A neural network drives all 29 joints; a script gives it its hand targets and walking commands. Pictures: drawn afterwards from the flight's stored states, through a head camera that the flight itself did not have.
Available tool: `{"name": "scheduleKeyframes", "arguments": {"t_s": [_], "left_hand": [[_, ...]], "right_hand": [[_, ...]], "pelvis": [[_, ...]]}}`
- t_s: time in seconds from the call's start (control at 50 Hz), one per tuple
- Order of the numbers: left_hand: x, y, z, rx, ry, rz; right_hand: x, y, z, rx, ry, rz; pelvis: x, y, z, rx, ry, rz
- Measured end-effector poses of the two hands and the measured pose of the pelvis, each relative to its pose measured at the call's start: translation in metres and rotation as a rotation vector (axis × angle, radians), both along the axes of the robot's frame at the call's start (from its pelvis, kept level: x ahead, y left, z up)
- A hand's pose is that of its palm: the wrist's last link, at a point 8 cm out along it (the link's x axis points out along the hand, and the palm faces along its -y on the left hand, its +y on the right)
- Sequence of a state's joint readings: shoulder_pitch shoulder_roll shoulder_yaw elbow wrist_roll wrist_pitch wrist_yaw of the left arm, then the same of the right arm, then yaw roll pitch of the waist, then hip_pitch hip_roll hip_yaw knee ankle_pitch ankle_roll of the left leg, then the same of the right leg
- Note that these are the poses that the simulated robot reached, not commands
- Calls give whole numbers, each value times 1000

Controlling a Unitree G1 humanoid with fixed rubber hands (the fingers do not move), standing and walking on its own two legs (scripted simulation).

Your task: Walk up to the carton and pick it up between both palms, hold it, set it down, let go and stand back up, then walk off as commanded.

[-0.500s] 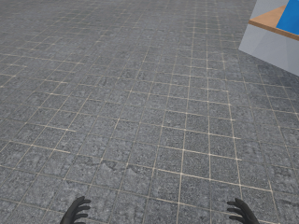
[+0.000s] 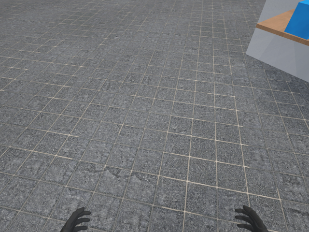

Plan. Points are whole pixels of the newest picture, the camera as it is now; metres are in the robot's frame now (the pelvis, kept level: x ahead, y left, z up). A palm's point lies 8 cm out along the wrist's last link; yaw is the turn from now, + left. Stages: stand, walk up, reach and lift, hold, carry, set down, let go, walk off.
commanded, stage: stand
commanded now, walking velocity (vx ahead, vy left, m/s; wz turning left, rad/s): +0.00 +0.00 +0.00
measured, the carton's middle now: out of the picture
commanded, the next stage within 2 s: none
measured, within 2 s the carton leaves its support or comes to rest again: neither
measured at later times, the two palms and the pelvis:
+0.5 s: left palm out of the picture +0.13 +0.26 -0.09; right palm out of the picture +0.15 -0.24 -0.08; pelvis +0.00 +0.00 +0.00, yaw +0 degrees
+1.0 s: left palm out of the picture +0.12 +0.26 -0.09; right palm out of the picture +0.14 -0.25 -0.08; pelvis +0.00 +0.00 +0.01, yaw +0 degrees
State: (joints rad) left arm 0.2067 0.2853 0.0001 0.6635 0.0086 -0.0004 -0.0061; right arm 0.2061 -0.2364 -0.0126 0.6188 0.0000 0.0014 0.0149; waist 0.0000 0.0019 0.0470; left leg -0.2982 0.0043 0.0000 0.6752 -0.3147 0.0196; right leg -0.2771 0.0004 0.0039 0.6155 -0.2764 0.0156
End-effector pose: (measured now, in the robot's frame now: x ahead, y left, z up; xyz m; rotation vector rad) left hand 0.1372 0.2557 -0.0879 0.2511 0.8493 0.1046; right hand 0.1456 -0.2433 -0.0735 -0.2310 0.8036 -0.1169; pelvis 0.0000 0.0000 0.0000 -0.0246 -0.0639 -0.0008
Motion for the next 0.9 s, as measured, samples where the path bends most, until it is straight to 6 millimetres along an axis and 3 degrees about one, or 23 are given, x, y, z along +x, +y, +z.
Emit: {"name": "scheduleKeyframes", "arguments": {"t_s": [0.9], "left_hand": [[-9,6,-1,13,61,15]], "right_hand": [[-3,-3,-7,4,57,-13]], "pelvis": [[5,0,6,-1,0,0]]}}
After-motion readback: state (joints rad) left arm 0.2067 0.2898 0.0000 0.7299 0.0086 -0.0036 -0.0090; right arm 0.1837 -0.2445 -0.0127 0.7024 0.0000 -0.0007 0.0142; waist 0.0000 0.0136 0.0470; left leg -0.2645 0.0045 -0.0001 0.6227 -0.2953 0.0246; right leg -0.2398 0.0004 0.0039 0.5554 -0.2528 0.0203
